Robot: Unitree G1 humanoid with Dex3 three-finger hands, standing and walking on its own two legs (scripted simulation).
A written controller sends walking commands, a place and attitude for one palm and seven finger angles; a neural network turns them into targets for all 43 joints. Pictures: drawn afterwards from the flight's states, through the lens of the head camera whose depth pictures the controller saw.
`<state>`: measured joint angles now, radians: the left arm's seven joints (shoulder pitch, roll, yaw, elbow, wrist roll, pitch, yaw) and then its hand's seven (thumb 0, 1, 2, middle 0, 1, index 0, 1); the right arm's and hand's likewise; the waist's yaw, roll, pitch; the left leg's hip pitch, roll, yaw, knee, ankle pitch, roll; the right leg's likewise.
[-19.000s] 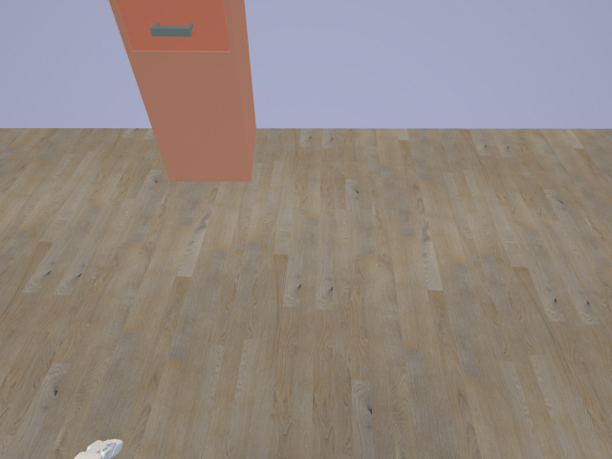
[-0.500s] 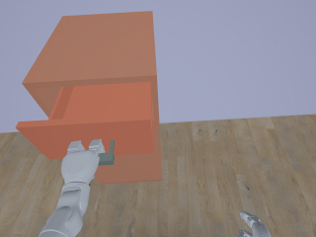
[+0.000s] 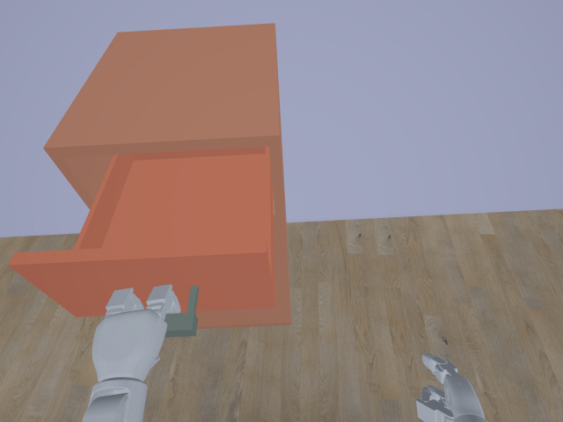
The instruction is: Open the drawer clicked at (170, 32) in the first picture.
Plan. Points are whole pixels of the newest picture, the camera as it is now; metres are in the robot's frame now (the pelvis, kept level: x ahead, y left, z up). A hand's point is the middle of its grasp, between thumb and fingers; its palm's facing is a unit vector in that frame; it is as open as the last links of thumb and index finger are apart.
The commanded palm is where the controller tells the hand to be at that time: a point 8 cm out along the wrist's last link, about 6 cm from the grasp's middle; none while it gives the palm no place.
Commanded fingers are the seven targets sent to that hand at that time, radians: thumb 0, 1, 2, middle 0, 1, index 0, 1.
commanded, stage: pull the drawer open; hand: left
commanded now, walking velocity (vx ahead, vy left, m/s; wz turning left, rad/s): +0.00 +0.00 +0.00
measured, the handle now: (153, 310) +0.27 +0.22 +0.00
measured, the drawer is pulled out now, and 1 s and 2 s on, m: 0.21 0.30 0.30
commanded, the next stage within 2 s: open the thumb to release the handle in 1.34 s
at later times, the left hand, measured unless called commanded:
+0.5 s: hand (140, 393) +0.17 +0.21 -0.02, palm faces -0.03 -0.11 -0.99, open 5.9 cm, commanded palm +0.14 +0.21 +0.03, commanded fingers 0.00 0.90 0.90 -0.40 -1.35 -0.40 -1.35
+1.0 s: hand (135, 421) +0.14 +0.20 -0.02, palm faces -0.07 -0.14 -0.99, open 6.0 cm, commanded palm +0.08 +0.19 +0.03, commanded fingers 0.00 0.90 0.90 -0.40 -1.35 -0.40 -1.35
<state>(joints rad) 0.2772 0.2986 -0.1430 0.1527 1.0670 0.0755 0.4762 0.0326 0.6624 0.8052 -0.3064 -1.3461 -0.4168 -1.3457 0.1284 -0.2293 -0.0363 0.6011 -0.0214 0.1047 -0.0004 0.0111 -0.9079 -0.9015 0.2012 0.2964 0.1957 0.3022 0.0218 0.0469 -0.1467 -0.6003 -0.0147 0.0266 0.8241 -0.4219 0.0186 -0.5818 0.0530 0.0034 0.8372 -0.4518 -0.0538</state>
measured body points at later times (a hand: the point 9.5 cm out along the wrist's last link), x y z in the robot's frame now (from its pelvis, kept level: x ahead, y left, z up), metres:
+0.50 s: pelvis -0.01 -0.01 -0.01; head +0.02 -0.04 +0.44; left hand +0.16 +0.21 +0.03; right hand +0.20 -0.23 -0.11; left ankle -0.01 +0.11 -0.70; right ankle -0.03 -0.09 -0.70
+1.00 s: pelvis -0.01 -0.01 -0.02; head +0.02 -0.05 +0.43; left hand +0.13 +0.21 +0.03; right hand +0.20 -0.23 -0.11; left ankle -0.01 +0.11 -0.70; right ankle -0.03 -0.09 -0.70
